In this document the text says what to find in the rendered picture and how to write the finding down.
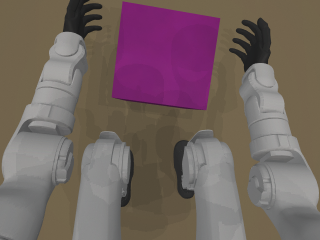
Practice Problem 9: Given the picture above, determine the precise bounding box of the robot left hand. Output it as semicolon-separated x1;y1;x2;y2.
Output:
63;0;103;40

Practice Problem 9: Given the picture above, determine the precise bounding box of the carton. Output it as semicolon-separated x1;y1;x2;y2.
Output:
111;1;220;110

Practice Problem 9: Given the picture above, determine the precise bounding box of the robot left foot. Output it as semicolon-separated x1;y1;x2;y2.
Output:
121;150;134;207

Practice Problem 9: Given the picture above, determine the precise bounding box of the robot right foot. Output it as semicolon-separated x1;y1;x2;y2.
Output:
173;140;195;199

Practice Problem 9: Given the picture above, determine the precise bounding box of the robot right hand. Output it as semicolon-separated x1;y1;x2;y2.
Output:
229;17;271;72

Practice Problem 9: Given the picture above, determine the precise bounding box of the robot right forearm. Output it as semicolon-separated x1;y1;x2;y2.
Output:
239;63;319;204

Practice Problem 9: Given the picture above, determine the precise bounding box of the robot foot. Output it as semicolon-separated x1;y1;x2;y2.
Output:
173;140;195;199
121;150;134;207

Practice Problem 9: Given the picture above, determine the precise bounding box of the robot right upper arm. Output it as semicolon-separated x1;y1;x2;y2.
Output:
247;161;320;240

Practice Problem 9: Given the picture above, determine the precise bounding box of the robot left upper arm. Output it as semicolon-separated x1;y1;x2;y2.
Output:
0;131;74;240

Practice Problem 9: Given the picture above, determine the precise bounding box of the robot left forearm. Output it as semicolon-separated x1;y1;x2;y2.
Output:
1;31;88;178

